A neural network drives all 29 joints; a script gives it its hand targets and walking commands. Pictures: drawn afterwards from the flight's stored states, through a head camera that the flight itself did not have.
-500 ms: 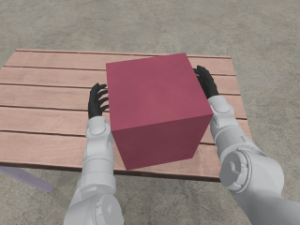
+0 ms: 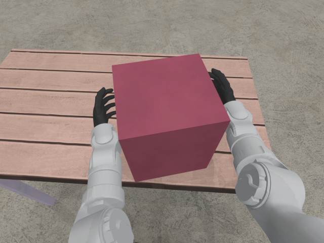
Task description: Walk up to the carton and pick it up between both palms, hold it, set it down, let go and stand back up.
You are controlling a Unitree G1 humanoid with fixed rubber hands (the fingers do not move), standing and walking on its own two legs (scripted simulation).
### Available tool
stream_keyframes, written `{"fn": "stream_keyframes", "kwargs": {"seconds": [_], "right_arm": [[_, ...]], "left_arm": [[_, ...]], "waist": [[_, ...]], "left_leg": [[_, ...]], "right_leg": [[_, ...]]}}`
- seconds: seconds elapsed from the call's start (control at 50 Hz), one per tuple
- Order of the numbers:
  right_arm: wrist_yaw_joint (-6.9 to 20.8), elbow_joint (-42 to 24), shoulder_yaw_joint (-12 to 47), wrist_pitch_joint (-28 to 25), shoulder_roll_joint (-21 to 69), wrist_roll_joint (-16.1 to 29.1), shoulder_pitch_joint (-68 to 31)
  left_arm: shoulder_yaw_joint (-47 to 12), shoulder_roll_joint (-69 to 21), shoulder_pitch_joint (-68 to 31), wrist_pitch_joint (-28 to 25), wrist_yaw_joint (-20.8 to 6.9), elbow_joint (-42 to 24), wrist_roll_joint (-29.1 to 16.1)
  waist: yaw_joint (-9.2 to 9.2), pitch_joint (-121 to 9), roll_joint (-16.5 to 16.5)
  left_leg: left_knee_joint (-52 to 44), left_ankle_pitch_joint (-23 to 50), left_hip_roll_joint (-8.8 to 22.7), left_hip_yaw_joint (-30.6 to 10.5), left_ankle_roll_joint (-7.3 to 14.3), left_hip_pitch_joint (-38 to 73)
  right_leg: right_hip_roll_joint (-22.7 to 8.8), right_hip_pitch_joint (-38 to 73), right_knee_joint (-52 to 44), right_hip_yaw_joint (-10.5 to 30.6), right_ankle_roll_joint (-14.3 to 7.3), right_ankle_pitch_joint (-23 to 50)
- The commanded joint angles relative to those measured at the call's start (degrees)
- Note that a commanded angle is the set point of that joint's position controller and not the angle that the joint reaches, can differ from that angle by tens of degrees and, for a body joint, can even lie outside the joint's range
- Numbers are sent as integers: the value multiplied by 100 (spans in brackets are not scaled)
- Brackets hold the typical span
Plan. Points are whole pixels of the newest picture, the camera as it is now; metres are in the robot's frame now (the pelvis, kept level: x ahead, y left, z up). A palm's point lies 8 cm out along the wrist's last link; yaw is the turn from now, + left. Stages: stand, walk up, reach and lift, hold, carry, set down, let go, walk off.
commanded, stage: set down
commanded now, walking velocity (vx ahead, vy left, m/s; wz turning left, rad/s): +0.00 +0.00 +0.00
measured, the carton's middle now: (164, 122) +0.43 +0.07 +0.02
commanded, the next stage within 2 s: none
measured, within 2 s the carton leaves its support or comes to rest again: neither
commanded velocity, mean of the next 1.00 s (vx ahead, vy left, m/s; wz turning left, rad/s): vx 0.00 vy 0.00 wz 0.00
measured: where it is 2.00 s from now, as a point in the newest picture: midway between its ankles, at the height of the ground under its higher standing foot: outside the picture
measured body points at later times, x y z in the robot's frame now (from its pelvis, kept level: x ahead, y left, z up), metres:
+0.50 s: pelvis -0.02 +0.00 -0.01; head +0.10 -0.03 +0.42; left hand +0.39 +0.24 +0.05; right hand +0.53 -0.09 +0.07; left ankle +0.02 +0.16 -0.74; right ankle -0.02 -0.09 -0.74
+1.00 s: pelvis -0.02 +0.00 -0.01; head +0.08 -0.03 +0.43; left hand +0.39 +0.25 +0.12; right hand +0.54 -0.11 +0.14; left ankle +0.02 +0.16 -0.74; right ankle -0.02 -0.09 -0.74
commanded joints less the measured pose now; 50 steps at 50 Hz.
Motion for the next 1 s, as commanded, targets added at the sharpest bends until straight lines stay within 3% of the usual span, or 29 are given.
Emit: {"fn": "stream_keyframes", "kwargs": {"seconds": [0.0, 0.08, 0.2, 0.26, 0.32, 0.42, 0.54, 0.74, 0.98], "right_arm": [[209, -149, 692, 29, 1137, -20, -2649], [-5, -314, 1001, 43, 202, 521, -2874], [-319, -371, 2143, 164, -1317, 2034, -3614], [-399, -259, 2716, 202, -1871, 2777, -3832], [-417, -113, 3087, 277, -2252, 3208, -3846], [-296, 155, 3312, 417, -2418, 3416, -3881], [-109, -291, 3528, 489, -2643, 3723, -4358], [66, -715, 3661, 888, -2885, 3891, -4602], [125, -1082, 3657, 1667, -3162, 4083, -4713]], "left_arm": [[-946, -837, -2331, -113, 52, -202, -12], [-1070, -131, -2411, -192, 319, -266, -406], [-1703, 811, -2863, -178, 725, -87, -1466], [-1938, 1181, -2919, -168, 809, 127, -1950], [-2048, 1474, -2874, -149, 813, 299, -2251], [-2223, 1732, -2959, -172, 709, 383, -2602], [-2328, 2023, -3261, -5, 647, -237, -2867], [-2147, 2201, -3223, 645, 628, -641, -2948], [-2062, 2223, -3469, 1789, 842, -1380, -2942]], "waist": [[244, -3172, -609], [306, -3499, -546], [410, -4524, -475], [521, -4741, -524], [541, -4734, -691], [439, -4644, -1025], [480, -5271, -1135], [439, -5275, -1458], [379, -4812, -1220]], "left_leg": [[495, 2181, -477, 357, 454, 2011], [609, 2370, -451, 285, 403, 1986], [899, 2874, -420, 1, 145, 1936], [1026, 2751, -410, -65, 17, 1757], [1071, 2410, -400, -92, -54, 1466], [1070, 1671, -433, -121, -18, 801], [1101, 1618, -466, -114, -9, 354], [875, 1307, -481, -148, 50, -67], [720, 1370, -478, -233, -15, 597]], "right_leg": [[-41, 1532, -10, -170, 393, 1863], [-6, 1515, 30, -91, 385, 1991], [125, 1523, 137, 138, 361, 2636], [180, 1527, 240, 208, 338, 2706], [222, 1565, 326, 233, 342, 2642], [221, 1656, 503, 210, 358, 2417], [171, 2080, 740, 245, 471, 3057], [111, 2773, 812, 326, 566, 3569], [203, 2645, 628, 321, 504, 3307]]}}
